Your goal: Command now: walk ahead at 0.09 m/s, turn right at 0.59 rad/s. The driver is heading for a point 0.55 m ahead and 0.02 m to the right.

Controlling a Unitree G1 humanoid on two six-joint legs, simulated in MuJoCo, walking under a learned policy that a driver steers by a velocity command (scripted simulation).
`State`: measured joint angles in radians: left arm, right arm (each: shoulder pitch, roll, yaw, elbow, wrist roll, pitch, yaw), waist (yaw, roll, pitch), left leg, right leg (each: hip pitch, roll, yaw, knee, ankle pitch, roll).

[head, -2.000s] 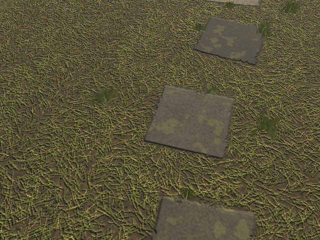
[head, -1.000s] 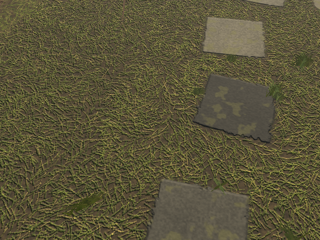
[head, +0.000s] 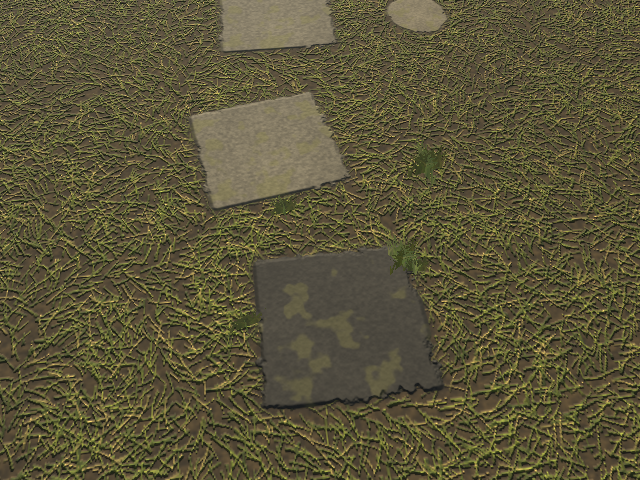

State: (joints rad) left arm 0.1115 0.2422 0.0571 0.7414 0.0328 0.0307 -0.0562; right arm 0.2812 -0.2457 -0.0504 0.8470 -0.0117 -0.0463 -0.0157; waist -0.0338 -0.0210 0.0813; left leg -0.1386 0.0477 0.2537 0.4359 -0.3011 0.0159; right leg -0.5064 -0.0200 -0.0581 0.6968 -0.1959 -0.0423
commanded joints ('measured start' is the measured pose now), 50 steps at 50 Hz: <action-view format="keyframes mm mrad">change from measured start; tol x32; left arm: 1 49 82 24 -67 6 -15 4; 50 215 83 -8 135 -7 -78 48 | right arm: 1 -6 -176 -47 -61 4 13 -7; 50 -111 -138 -26 -88 -2 35 25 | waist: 1 29 144 -123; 4 56 -285 -286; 28 48 220 -46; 50 101 66 40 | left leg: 1 48 257 -90 78 662 99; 3 -112 163 -27 461 363 6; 4 -420 -33 -41 732 -391 -56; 21 -217 -52 -253 335 -126 -18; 27 46 239 -601 -244 -42 113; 35 35 124 -391 -50 570 116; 44 -92 58 -448 -144 -425 112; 50 -231 93 -481 -142 -381 138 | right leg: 1 145 29 -24 -110 -57 -37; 4 579 -378 584 -290 718 -302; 28 138 120 160 -93 -252 9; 38 448 -50 216 -296 288 30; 43 208 44 176 -267 -333 -36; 50 363 30 149 -276 -265 -90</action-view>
